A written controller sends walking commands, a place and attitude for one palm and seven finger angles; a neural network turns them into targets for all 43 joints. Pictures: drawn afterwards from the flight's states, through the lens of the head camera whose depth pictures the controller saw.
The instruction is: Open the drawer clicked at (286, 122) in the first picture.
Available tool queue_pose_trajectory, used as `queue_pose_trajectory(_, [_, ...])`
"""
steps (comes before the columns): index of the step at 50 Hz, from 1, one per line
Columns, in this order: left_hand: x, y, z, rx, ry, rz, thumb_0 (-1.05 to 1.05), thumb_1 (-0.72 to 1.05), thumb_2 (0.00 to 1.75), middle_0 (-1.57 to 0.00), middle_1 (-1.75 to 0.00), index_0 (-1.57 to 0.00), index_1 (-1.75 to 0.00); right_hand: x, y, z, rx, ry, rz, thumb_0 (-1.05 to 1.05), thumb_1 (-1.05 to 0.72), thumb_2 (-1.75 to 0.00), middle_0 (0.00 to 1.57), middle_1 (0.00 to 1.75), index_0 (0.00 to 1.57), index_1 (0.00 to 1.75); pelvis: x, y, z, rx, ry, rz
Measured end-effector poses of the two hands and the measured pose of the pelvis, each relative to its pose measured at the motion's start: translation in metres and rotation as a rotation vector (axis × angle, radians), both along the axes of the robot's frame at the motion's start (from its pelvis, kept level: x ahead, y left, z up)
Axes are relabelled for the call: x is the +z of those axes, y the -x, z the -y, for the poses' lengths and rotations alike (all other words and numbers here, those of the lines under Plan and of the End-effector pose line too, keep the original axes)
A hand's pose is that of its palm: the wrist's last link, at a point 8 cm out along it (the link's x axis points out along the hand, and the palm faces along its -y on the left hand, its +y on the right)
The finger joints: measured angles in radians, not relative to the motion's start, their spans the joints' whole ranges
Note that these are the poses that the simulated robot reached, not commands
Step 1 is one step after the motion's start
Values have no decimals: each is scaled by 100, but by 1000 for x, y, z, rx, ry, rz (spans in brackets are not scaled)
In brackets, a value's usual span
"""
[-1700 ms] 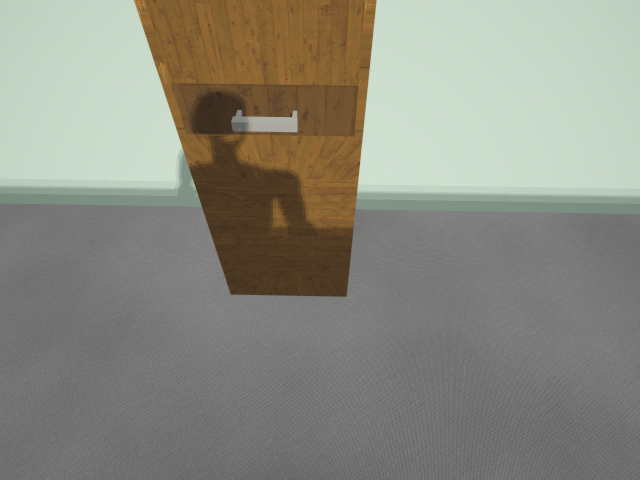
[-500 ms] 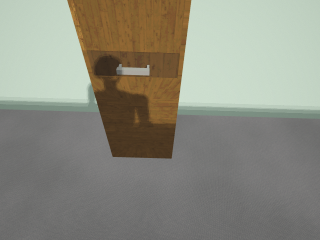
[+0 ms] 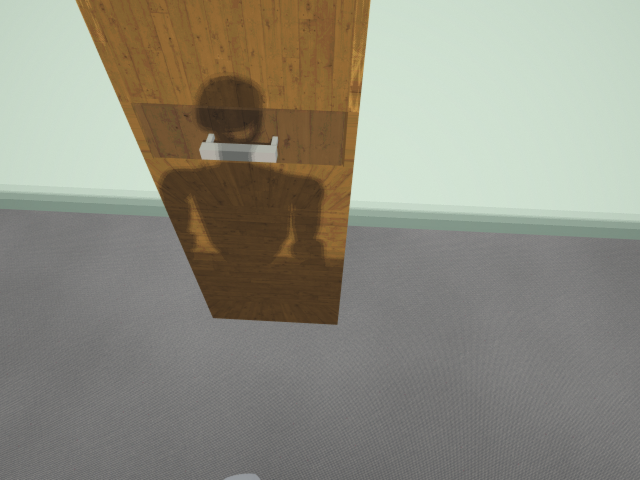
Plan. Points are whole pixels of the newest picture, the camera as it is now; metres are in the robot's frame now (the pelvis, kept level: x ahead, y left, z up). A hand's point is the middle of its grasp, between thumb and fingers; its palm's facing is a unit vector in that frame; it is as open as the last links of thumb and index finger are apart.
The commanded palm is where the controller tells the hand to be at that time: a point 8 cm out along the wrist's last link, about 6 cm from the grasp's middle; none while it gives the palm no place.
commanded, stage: take the last steps up to it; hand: left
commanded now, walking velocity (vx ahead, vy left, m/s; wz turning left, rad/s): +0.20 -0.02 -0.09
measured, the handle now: (241, 146) +0.68 +0.16 +0.01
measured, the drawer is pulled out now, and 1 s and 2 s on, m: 0.00 0.00 0.00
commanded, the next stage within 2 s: come to a stop and stand still in 0.14 s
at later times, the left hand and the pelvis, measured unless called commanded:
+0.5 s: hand (226, 462) +0.18 +0.14 -0.17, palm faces +0.04 -0.97 -0.24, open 7.3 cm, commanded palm none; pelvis +0.13 -0.05 +0.00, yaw +1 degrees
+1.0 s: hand out of the picture +0.14 +0.12 -0.17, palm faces +0.03 -0.96 -0.27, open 7.4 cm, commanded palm none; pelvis +0.09 -0.07 -0.01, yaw +0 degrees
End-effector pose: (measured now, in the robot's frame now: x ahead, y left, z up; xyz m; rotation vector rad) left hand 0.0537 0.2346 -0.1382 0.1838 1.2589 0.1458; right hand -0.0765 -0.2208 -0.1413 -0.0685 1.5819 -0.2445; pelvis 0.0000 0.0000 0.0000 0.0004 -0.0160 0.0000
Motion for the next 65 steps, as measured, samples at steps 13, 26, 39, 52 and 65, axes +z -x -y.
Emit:
queue_pose_trajectory(13, [-3, -49, 24, 28, 41, -106, 2, 93, 90, -20, -30, -20, -30, 4, -180, 24, 111, 37, 308, 0, -92, -90, 19, 30, 20, 30, 2, -82, 19, -16, -4, -13])
queue_pose_trajectory(26, [4, -117, 47, 48, -16, -49, 1, 92, 90, -21, -30, -20, -30, -3, -224, 61, 97, 26, 170, 1, -91, -90, 19, 30, 20, 30, 4, -127, 46, 15, -20, -1])
queue_pose_trajectory(39, [12, -121, 44, 42, -56, -31, 1, 91, 90, -20, -30, -20, -30, -3, -240, 71, 144, 31, 253, 0, -90, -90, 20, 30, 20, 30, 4, -112, 57, -4, -15, -6])
queue_pose_trajectory(52, [-2, -69, 70, 17, -30, 46, 1, 91, 90, -21, -30, -20, -30, 3, -249, 74, 120, 15, 489, 1, -91, -90, 19, 30, 20, 30, -10, -88, 66, -1, 8, 46])
queue_pose_trajectory(65, [-6, 8, 79, 45, 33, -75, 1, 91, 90, -21, -30, -20, -30, 5, -169, 75, 122, 31, 340, 0, -92, -90, 20, 30, 20, 30, -2, -61, 65, -16, 5, 20])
